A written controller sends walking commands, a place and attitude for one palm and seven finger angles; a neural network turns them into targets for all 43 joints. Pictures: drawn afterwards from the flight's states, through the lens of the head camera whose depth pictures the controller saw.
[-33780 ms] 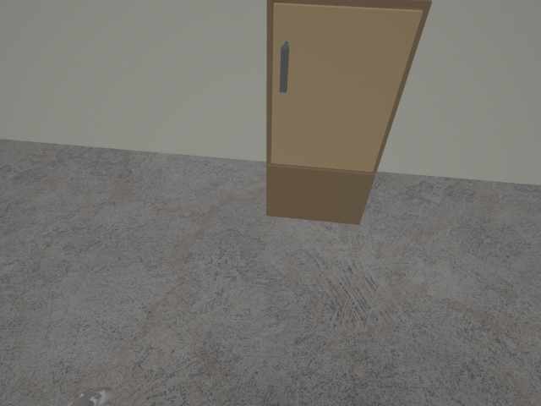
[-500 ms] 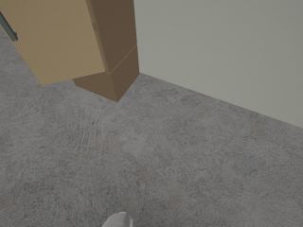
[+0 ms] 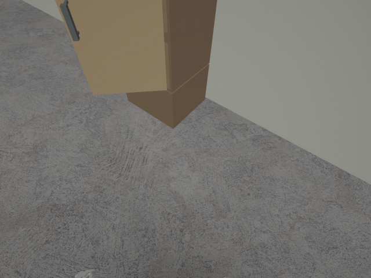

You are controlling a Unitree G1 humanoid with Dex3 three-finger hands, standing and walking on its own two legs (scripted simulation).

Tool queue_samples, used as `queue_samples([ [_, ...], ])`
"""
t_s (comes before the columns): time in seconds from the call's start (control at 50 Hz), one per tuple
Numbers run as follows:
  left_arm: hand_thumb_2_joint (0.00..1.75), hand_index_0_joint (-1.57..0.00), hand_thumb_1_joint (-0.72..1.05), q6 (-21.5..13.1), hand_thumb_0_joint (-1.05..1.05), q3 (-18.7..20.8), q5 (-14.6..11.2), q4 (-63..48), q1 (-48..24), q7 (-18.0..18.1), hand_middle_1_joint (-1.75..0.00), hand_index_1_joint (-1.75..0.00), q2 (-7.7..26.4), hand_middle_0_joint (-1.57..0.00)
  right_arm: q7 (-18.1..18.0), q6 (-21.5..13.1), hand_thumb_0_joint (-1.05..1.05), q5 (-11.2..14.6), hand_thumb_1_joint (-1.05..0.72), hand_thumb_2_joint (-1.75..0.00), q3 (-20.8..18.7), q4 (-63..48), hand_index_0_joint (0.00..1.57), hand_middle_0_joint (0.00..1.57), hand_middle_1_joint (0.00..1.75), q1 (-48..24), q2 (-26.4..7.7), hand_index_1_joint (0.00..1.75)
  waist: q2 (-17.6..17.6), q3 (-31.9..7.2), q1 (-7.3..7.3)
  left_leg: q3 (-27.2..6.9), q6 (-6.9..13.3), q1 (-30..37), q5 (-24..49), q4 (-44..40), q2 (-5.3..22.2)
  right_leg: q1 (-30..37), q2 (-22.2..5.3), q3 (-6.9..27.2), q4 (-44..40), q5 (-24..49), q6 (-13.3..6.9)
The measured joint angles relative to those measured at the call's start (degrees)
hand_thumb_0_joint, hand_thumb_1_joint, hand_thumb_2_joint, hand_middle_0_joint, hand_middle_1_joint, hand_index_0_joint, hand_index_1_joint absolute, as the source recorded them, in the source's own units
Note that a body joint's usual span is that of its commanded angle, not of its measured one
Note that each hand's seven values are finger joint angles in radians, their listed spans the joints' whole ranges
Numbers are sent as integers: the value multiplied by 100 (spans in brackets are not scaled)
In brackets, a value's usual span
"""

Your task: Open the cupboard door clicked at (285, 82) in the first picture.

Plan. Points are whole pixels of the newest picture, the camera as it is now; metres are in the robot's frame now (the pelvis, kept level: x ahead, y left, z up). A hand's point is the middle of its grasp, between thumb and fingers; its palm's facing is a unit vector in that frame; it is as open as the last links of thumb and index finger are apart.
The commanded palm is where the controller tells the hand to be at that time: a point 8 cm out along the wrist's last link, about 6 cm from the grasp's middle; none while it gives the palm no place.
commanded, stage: turn to face it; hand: left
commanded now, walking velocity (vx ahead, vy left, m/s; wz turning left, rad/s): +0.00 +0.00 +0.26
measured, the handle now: (71, 20) +1.02 +0.53 +0.02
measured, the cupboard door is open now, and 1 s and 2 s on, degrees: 45 45 45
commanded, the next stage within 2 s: take the last steps up to it in 0.10 s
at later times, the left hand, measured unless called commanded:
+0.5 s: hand out of the picture -0.03 +0.20 -0.18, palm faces +0.27 -0.94 -0.20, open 7.4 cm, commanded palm none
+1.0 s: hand (82, 231) +0.24 +0.29 -0.16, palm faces +0.15 -0.97 -0.17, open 7.4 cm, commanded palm none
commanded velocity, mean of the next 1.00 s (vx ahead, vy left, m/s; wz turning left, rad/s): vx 0.25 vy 0.08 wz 0.10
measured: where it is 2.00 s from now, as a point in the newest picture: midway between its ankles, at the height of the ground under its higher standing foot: (149, 218)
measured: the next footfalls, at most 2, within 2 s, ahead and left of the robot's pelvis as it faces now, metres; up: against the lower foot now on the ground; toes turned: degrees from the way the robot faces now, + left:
right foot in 0.06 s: +0.03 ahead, -0.13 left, +0.00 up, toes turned -2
left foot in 0.54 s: +0.07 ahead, +0.15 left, +0.00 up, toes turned +17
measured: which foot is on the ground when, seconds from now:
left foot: down 0.00-0.06, up 0.08-0.52, down 0.54-1.00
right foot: up 0.00-0.04, down 0.06-0.54, up 0.56-1.00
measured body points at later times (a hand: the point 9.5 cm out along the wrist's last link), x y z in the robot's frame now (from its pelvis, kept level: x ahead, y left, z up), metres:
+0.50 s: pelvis +0.03 +0.02 +0.00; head +0.05 +0.04 +0.45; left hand -0.05 +0.25 -0.16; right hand +0.17 -0.21 -0.14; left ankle +0.02 +0.13 -0.72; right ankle -0.01 -0.13 -0.74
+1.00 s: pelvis +0.16 +0.10 +0.00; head +0.19 +0.10 +0.45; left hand +0.23 +0.34 -0.15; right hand +0.09 -0.12 -0.15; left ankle +0.03 +0.14 -0.74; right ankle +0.27 +0.00 -0.70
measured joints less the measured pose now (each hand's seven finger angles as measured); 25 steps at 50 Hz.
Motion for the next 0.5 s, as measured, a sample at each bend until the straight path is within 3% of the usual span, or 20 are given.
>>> queue_samples([
  [0.04, 90, -19, 91, -73, 0, -28, -18, -7, 9, 5, -30, -30, -67, -20, -10, 20, 0, 23, -90, -90, -28, 64, 21, 21, 30, 97, -10, 30, 35, -29, -28, -46, -76, -100, -87, 173, -32, 408, 89, -63, -797, 441, -32],
  [0.06, 90, -19, 91, -136, 0, -43, -13, -16, 40, 13, -30, -30, -90, -20, -9, 28, 0, 49, -90, -90, -46, 92, 21, 21, 30, 155, -21, 30, 27, -63, -22, -50, -121, -188, -167, 330, -70, 625, 88, -81, -1217, 499, -177],
  [0.12, 90, -20, 91, -241, 0, -126, 25, 69, 78, 45, -30, -30, -291, -20, -11, 116, 0, 81, -90, -90, -135, 233, 21, 21, 30, 188, -148, 30, 220, -8, -70, -60, -198, -595, -1239, 1615, -93, 711, 111, -237, -1203, 366, -477],
  [0.18, 90, -20, 91, -259, 0, -169, 16, 119, 190, 76, -30, -30, -422, -20, 2, 188, 0, 73, -91, -90, -195, 368, 20, 20, 30, 220, -218, 30, 213, 10, -93, 114, -298, -935, -1361, 2961, -61, 936, 19, -372, -1432, 464, -497],
  [0.22, 90, -20, 92, -275, 0, -142, 7, 160, 255, 115, -30, -30, -441, -20, 9, 205, 0, 78, -91, -90, -208, 433, 20, 20, 30, 220, -224, 30, 154, 15, -96, 191, -362, -1003, -1253, 3280, 23, 1061, -29, -455, -1590, 526, -495],
  [0.36, 90, -20, 92, -416, 0, -67, 58, 361, 500, 53, -30, -30, -318, -20, 92, 177, 1, 51, -91, -90, -192, 547, 20, 20, 30, 128, -195, 30, -67, 1, 69, 445, -432, -709, -1155, 2407, 266, 1345, -215, -777, -1879, 562, -408],
  [0.5, 90, -20, 91, -414, 0, 54, 101, 752, 993, -32, -30, -30, -102, -20, 196, 12, 1, 48, -91, -90, -128, 364, 20, 20, 30, -192, -151, 30, -353, -68, 348, 776, -297, -219, -942, 901, 265, 1486, -582, -965, -1698, 310, -75],
])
